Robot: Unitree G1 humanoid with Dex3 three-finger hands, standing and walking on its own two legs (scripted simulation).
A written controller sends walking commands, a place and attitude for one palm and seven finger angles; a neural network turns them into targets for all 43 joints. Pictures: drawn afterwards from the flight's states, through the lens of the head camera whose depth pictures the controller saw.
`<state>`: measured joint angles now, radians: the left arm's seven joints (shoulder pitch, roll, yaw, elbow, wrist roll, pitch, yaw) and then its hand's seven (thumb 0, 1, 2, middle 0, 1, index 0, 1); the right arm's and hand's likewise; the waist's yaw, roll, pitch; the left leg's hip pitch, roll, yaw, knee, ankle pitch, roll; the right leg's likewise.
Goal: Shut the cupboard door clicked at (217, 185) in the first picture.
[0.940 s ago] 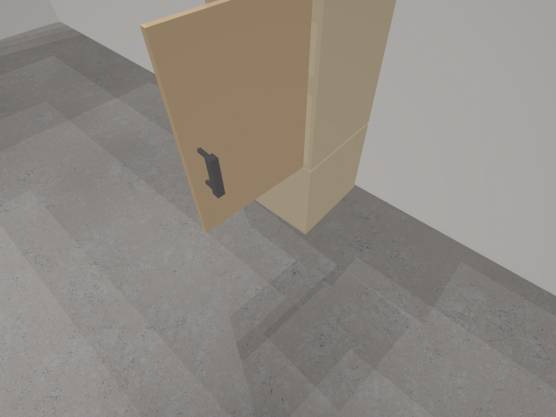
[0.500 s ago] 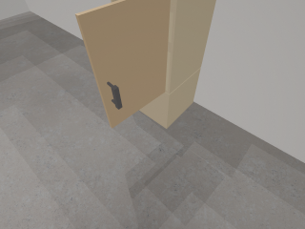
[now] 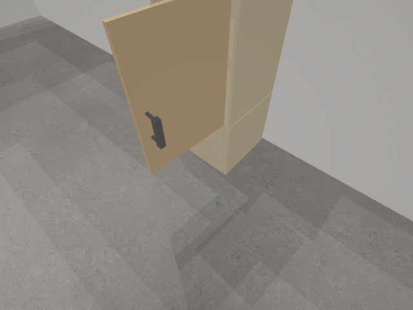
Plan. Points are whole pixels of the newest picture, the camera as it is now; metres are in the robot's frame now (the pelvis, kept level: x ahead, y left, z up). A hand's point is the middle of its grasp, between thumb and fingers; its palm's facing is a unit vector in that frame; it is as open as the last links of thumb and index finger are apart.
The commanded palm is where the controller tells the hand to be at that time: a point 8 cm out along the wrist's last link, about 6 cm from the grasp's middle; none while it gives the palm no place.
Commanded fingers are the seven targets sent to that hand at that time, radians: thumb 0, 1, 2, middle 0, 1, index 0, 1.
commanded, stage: walk to a spot facing it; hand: left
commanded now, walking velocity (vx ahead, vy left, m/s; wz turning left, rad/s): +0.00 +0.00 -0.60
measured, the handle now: (155, 130) +0.66 +0.21 -0.11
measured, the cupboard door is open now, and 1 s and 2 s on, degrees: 85 85 85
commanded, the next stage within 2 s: none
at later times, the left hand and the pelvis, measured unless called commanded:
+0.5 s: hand out of the picture +0.06 +0.17 -0.18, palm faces -0.16 -0.94 -0.30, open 7.4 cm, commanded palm none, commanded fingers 0.00 0.90 0.90 -0.20 -0.30 -0.20 -0.30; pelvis -0.04 -0.03 -0.03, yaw -12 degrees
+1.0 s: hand out of the picture +0.08 +0.13 -0.16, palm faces -0.34 -0.91 -0.25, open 7.4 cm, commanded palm none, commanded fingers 0.00 0.90 0.90 -0.20 -0.30 -0.20 -0.30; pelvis -0.03 -0.04 +0.00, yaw -27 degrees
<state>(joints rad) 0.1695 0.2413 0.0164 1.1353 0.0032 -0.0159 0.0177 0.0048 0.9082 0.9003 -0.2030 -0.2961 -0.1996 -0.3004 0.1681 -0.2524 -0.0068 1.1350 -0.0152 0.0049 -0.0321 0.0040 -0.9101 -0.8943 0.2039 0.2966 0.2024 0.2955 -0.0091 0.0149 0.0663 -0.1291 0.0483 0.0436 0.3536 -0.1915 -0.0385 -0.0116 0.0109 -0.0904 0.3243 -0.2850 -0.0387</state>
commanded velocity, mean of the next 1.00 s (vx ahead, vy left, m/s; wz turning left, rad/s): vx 0.02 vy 0.00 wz -0.60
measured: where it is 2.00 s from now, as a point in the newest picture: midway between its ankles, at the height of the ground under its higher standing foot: outside the picture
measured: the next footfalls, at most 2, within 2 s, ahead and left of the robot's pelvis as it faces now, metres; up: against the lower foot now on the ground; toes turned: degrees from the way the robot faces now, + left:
left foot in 1.18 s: +0.09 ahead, +0.08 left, +0.00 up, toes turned -35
right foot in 1.62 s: +0.12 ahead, -0.25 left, +0.00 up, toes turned -58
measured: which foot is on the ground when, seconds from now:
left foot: down 0.00-0.48, up 0.50-1.00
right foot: down 0.00-1.00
